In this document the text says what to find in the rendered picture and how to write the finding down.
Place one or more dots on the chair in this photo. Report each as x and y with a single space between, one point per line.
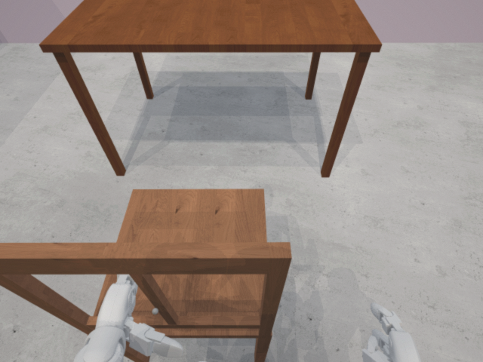
200 256

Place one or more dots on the table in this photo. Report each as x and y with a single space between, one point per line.
180 26

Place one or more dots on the robot left hand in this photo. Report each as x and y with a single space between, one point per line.
117 305

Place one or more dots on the robot right hand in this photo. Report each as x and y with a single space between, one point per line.
398 347

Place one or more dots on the robot left forearm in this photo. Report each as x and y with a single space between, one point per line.
104 344

